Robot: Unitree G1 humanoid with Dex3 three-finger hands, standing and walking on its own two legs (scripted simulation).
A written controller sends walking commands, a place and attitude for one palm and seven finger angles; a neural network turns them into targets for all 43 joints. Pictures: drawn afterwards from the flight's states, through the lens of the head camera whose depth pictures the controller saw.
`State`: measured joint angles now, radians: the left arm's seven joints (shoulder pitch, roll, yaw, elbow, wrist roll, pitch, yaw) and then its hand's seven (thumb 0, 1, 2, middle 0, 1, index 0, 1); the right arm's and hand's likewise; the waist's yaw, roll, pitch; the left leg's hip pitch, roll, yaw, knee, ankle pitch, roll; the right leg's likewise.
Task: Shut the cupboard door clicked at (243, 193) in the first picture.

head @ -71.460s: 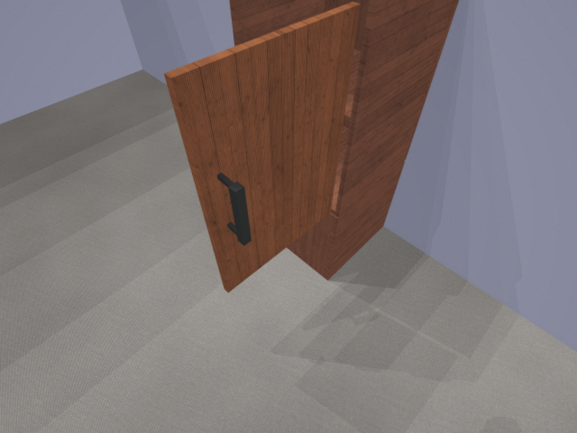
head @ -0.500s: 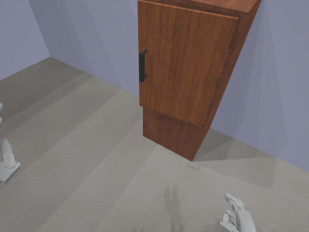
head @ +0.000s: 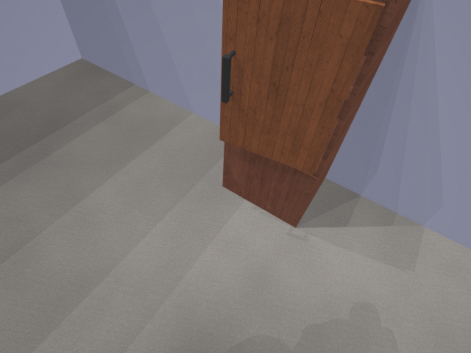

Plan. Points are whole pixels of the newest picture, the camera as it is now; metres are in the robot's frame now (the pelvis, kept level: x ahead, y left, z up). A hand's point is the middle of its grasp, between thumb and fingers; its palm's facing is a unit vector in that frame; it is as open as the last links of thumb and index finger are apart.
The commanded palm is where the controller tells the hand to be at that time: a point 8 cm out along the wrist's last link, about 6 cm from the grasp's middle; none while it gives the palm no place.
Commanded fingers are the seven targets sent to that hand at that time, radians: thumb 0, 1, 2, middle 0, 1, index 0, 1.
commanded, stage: let the arm hang, fingers relaxed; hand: left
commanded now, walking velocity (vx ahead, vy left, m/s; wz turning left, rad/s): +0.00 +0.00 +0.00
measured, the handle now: (228, 77) +0.89 +0.08 -0.03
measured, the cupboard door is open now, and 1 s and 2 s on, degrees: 8 8 8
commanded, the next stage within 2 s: look to check the result in 0.62 s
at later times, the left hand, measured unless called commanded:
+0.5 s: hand out of the picture +0.06 +0.20 -0.16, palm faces -0.01 -0.97 -0.25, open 7.4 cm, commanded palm none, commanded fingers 0.00 0.90 0.90 -0.20 -0.30 -0.20 -0.30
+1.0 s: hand out of the picture +0.08 +0.21 -0.16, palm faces -0.01 -0.95 -0.31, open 7.4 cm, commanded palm none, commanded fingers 0.00 0.90 0.90 -0.20 -0.30 -0.20 -0.30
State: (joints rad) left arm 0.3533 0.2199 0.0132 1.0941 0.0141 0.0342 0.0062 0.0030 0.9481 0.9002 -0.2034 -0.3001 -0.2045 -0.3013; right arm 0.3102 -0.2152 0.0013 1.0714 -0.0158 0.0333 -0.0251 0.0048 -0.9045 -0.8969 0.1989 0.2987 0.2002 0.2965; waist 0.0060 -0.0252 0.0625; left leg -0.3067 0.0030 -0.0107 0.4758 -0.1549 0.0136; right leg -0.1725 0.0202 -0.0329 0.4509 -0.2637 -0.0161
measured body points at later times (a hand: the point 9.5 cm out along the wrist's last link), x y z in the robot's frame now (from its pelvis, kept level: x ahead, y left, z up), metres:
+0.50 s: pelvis +0.01 +0.00 +0.00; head +0.01 -0.01 +0.45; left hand +0.06 +0.25 -0.14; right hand +0.05 -0.27 -0.15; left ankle +0.06 +0.11 -0.74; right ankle -0.01 -0.11 -0.74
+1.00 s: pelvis +0.04 -0.02 +0.01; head +0.05 -0.02 +0.46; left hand +0.08 +0.26 -0.13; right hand +0.09 -0.29 -0.14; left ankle +0.06 +0.11 -0.74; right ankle -0.01 -0.11 -0.74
